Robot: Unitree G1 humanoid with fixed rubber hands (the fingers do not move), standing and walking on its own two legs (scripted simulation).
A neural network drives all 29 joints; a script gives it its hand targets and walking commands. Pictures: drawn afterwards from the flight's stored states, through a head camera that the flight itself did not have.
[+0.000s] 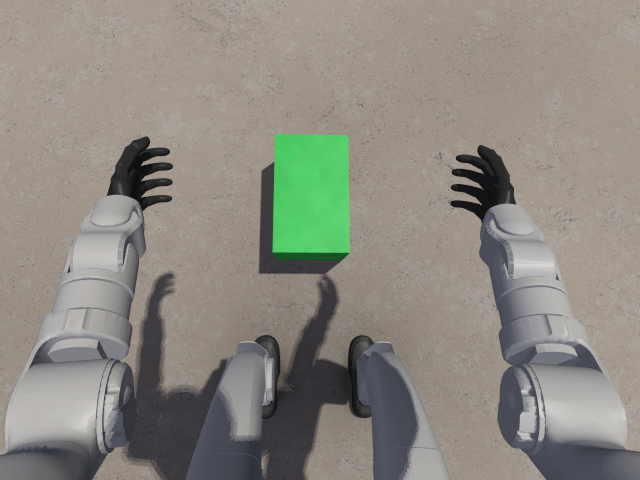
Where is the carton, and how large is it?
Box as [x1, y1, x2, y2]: [273, 134, 349, 260]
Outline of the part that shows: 275,134 273,253 276,259 341,260 349,252 347,135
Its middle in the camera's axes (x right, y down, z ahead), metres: -0.02 -0.10 +1.02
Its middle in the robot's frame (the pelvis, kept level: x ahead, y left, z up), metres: +0.56 -0.01 -0.61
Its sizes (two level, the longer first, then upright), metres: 0.295 0.182 0.164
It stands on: the floor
